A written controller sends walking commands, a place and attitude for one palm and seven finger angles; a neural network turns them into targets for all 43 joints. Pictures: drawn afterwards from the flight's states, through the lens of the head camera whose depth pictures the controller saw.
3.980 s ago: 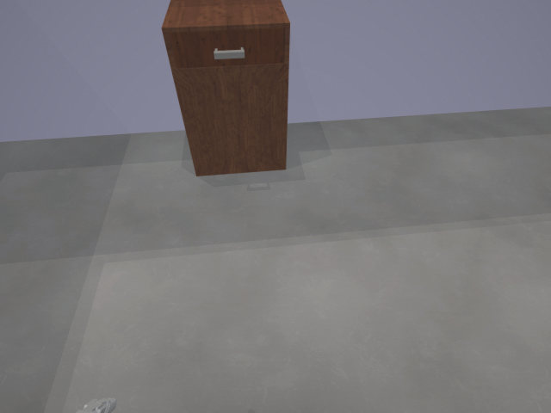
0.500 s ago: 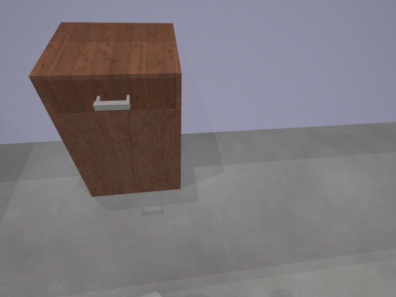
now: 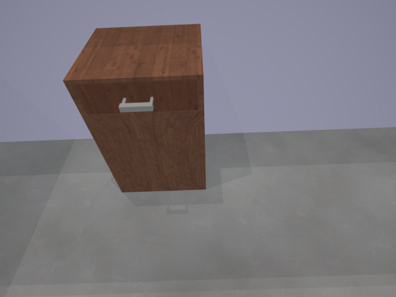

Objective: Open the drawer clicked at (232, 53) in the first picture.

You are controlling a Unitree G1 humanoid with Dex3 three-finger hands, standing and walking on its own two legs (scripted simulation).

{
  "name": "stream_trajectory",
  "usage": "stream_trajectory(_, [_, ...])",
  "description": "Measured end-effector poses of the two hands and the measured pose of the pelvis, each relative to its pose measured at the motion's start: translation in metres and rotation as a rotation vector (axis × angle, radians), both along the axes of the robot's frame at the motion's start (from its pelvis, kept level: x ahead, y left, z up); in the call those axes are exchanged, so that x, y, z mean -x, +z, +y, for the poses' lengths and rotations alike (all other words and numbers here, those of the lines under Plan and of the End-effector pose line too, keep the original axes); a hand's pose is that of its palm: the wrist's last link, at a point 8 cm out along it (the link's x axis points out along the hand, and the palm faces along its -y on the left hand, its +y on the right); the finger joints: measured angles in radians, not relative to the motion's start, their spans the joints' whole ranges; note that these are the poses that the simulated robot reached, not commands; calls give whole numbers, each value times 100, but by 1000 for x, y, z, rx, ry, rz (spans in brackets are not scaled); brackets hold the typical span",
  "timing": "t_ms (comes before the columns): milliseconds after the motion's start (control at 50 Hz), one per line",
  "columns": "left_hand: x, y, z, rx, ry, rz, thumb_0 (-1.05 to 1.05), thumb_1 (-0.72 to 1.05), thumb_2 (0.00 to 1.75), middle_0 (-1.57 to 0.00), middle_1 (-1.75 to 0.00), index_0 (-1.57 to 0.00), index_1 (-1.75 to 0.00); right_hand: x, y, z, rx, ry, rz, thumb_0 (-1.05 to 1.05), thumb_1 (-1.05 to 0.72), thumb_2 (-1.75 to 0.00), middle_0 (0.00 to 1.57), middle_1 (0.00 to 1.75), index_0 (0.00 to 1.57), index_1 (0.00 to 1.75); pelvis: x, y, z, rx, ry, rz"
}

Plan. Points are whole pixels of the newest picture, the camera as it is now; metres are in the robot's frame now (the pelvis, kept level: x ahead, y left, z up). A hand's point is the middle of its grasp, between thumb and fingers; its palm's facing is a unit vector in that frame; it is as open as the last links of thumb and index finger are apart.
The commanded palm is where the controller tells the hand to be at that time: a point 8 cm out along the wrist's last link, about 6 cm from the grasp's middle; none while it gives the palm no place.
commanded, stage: take the last steps up to it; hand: left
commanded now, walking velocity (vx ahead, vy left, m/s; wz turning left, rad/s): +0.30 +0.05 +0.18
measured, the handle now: (137, 103) +0.77 +0.28 -0.08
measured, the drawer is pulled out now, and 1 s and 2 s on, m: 0.00 0.00 0.00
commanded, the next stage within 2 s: come to a stop and stand still in 0.86 s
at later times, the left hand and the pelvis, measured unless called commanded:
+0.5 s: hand out of the picture -0.06 +0.20 -0.17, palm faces +0.20 -0.97 -0.16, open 7.4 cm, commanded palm none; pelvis +0.06 +0.05 +0.00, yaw +5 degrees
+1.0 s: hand (128, 235) +0.29 +0.21 -0.15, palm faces +0.11 -0.97 -0.22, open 7.3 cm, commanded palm none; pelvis +0.22 +0.03 +0.00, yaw +5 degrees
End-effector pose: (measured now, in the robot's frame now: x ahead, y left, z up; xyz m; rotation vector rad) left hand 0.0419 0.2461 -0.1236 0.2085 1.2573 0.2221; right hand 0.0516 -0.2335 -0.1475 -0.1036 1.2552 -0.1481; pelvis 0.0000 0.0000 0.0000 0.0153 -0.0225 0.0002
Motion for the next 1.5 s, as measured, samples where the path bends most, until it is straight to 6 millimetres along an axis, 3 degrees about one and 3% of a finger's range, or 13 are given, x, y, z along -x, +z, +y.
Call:
stream_trajectory(100, [17,11,-26,30,39,-14,1,91,90,-20,-30,-20,-30,6,5,-13,-15,34,47,1,-91,-90,20,30,20,30,-2,11,-10,-14,36,-3])
stream_trajectory(240, [56,12,-33,61,118,46,1,92,90,-20,-30,-20,-30,-1,14,-16,0,87,81,1,-91,-90,20,30,20,30,-13,18,-9,-16,86,4])
stream_trajectory(400, [111,-2,-20,132,234,231,1,91,90,-20,-30,-20,-30,-60,21,23,30,185,42,1,-91,-90,19,30,20,30,-36,13,23,4,111,17])
stream_trajectory(480, [117,-16,-1,163,242,332,1,91,90,-20,-30,-20,-30,-89,18,53,45,184,-40,1,-91,-90,20,30,20,30,-53,1,45,14,97,12])
stream_trajectory(560, [73,-14,23,152,184,311,1,91,90,-20,-30,-20,-30,-90,25,62,58,117,-48,0,-94,-90,20,30,21,30,-73,7,55,7,78,8])
stream_trajectory(700, [-65,-6,49,95,102,70,1,91,90,-19,-30,-20,-30,-63,16,69,26,67,119,0,-93,-90,20,30,20,30,-115,11,59,-14,80,6])
stream_trajectory(840, [-200,-1,38,44,-5,-102,1,91,90,-19,-30,-20,-30,-57,-8,67,-48,-1,282,1,-91,-90,20,30,20,30,-173,-4,43,-31,69,0])
stream_trajectory(900, [-233,-2,27,35,-16,-154,1,91,90,-19,-30,-20,-30,-74,-16,59,-62,-4,313,1,-91,-90,20,30,20,30,-193,-10,34,-13,76,-11])
stream_trajectory(980, [-239,3,14,53,15,-128,0,91,90,-20,-30,-20,-30,-126,-8,48,-43,16,249,1,-91,-90,20,30,20,30,-215,0,30,-2,79,-16])
stream_trajectory(1100, [-232,6,21,35,46,-28,-1,95,90,-20,-30,-20,-30,-212,5,46,-9,48,100,1,-91,-90,20,30,20,30,-238,11,32,6,68,0])
stream_trajectory(1200, [-225,-5,30,62,79,32,0,93,90,-20,-30,-20,-30,-257,9,50,34,76,45,1,-93,-90,20,30,20,30,-249,8,46,17,62,-10])
stream_trajectory(1320, [-217,-25,53,88,114,72,1,92,90,-20,-30,-20,-30,-282,15,68,79,111,-5,1,-92,-90,20,30,20,30,-252,-1,65,21,59,-20])
stream_trajectory(1500, [-200,-14,63,69,71,117,1,91,90,-20,-30,-20,-30,-274,24,79,62,96,-41,1,-92,-90,20,30,21,30,-233,8,65,24,28,15])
